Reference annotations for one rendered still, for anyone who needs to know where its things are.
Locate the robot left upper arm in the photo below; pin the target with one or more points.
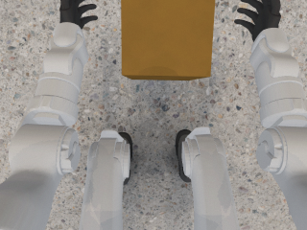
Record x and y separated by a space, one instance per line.
40 156

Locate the robot right upper arm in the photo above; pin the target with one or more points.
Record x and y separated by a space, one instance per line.
282 151

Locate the robot left hand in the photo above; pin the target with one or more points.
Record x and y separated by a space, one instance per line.
69 11

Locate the right robot shin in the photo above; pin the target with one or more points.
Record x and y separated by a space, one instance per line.
206 130

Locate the robot right hand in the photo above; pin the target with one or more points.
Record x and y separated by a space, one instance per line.
268 16

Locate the left robot forearm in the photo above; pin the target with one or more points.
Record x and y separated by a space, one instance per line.
60 80

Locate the carton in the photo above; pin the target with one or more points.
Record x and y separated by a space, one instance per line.
167 40

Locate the right robot thigh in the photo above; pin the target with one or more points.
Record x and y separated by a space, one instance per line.
214 205

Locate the right robot forearm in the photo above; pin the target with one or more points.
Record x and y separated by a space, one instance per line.
279 84

